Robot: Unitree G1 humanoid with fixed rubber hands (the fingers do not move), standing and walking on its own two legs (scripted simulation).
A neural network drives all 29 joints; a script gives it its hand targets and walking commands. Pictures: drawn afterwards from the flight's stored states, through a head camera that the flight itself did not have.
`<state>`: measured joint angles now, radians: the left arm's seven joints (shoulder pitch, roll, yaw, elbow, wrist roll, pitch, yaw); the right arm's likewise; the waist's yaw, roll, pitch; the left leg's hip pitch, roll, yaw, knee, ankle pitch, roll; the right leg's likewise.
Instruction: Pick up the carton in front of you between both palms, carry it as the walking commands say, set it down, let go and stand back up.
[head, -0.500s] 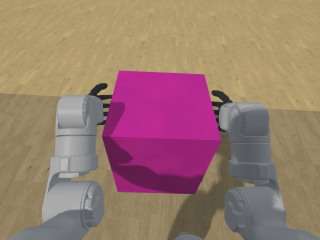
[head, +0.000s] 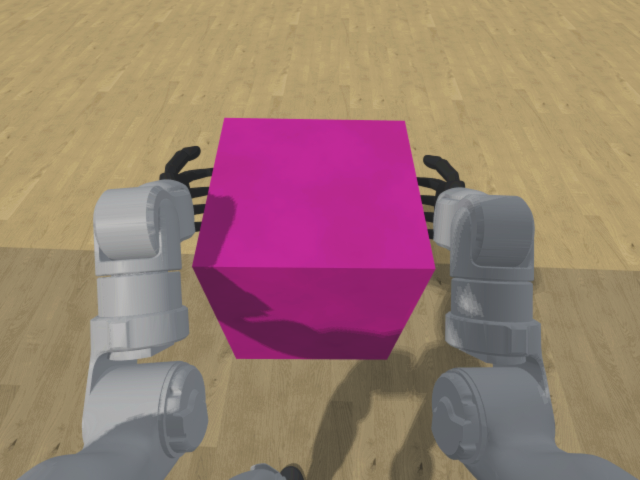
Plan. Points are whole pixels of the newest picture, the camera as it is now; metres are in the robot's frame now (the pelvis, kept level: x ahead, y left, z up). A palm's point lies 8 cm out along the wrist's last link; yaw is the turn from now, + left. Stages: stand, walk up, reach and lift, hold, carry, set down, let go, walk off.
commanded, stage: carry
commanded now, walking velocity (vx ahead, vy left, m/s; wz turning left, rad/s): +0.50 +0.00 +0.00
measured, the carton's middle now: (313, 250) +0.38 -0.01 +0.09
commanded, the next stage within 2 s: none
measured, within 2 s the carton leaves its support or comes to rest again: neither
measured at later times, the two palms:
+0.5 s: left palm (223, 54) +0.70 +0.12 +0.20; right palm (408, 42) +0.72 -0.18 +0.20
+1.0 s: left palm out of the picture +1.04 +0.11 +0.23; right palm out of the picture +1.01 -0.18 +0.22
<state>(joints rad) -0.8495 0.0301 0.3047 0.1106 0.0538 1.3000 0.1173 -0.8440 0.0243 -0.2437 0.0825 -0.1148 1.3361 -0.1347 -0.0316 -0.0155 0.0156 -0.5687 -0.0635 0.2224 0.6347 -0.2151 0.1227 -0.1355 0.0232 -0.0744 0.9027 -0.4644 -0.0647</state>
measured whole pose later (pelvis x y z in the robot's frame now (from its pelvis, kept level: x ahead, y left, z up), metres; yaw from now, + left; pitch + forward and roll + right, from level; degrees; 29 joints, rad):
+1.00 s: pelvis +0.65 -0.01 +0.09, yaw -1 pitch +4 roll +0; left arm -0.81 0.01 0.28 0.10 0.08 1.34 0.11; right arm -0.78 0.00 -0.22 0.10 -0.05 1.33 -0.14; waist -0.08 -0.01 0.01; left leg -0.42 0.00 0.15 0.56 -0.31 0.06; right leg -0.60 -0.01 -0.02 1.31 -0.42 -0.04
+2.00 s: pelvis +1.26 +0.00 +0.13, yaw -1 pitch +5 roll -2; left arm -0.48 -0.12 0.22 -0.06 0.13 1.22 0.11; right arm -0.45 0.13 -0.26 -0.08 -0.12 1.22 -0.09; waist -0.01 0.00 -0.04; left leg -0.16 0.02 0.14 0.29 -0.23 0.06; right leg -0.63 -0.06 -0.09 0.75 -0.20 0.03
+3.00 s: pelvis +1.88 +0.02 +0.14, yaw -2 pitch +4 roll -1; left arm -0.11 -0.13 0.08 -0.34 0.13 1.19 0.08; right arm -0.09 0.13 -0.08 -0.33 -0.11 1.18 -0.08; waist -0.02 -0.01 -0.11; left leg -0.11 0.02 0.22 0.23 -0.20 0.06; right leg -0.64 -0.13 -0.10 0.74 -0.10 0.02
